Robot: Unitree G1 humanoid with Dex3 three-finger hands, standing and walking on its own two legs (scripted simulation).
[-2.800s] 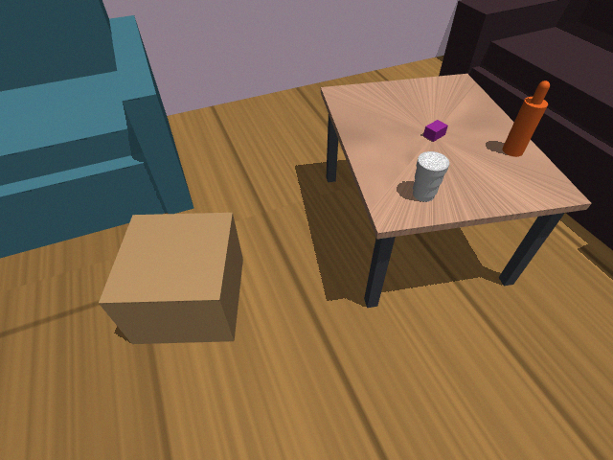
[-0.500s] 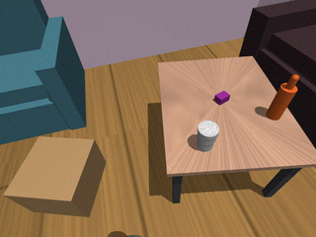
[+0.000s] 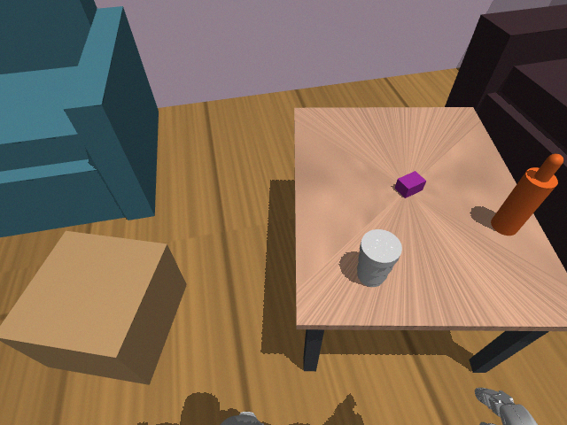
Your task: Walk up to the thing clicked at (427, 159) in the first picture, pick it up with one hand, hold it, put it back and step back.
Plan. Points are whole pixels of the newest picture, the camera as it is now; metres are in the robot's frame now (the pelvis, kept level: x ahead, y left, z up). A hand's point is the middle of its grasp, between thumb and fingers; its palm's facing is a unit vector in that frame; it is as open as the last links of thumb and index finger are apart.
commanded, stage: walk up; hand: right
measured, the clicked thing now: (375, 261) +0.50 -0.17 -0.22
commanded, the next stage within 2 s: stand in 1.08 s
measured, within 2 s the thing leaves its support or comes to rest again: neither
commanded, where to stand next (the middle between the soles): +0.08 +0.04 m, yaw +0 degrees
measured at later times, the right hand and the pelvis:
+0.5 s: hand out of the picture +0.10 -0.24 -0.12, palm faces -0.01 +0.94 -0.33, open 7.4 cm; pelvis +0.02 +0.01 +0.03, yaw +0 degrees
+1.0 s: hand out of the picture +0.12 -0.24 -0.12, palm faces +0.01 +0.94 -0.34, open 7.3 cm; pelvis +0.02 +0.02 +0.03, yaw +0 degrees
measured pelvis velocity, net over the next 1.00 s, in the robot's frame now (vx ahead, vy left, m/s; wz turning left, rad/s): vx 0.02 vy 0.02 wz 0.00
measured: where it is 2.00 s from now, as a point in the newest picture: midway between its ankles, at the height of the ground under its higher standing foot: outside the picture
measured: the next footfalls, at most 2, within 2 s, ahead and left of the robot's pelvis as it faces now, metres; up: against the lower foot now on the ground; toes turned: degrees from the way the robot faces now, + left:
none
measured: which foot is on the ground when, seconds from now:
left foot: down 0.00-1.00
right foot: down 0.00-1.00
